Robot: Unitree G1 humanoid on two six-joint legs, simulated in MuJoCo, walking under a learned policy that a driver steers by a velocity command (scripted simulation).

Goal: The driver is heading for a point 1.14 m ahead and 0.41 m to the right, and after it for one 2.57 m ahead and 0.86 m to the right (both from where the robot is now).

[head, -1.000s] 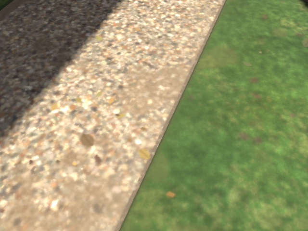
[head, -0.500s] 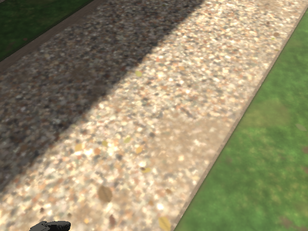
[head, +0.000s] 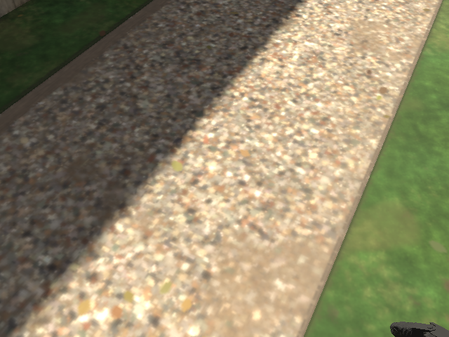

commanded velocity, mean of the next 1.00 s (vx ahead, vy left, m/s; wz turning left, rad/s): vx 0.50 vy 0.00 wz -0.55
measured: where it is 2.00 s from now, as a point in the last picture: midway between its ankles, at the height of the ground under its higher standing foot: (372, 224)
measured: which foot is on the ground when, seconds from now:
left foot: down 0.00-0.40, up 0.42-0.88, down 0.90-1.00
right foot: up 0.00-0.38, down 0.40-0.92, up 0.94-1.00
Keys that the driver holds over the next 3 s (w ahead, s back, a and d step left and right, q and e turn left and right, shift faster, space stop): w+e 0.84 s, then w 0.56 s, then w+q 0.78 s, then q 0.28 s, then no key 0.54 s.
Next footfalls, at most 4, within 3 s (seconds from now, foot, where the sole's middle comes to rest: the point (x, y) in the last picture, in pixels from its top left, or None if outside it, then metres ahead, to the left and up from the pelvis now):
0.40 right None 0.35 -0.18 -0.77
0.90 left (277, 280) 0.68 -0.11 -0.77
1.40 right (390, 270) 0.75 -0.48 -0.77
1.94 left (356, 178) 1.13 -0.42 -0.77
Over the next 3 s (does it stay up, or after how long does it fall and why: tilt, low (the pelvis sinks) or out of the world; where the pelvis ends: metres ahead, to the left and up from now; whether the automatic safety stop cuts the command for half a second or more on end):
stays up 1.27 -0.54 0.00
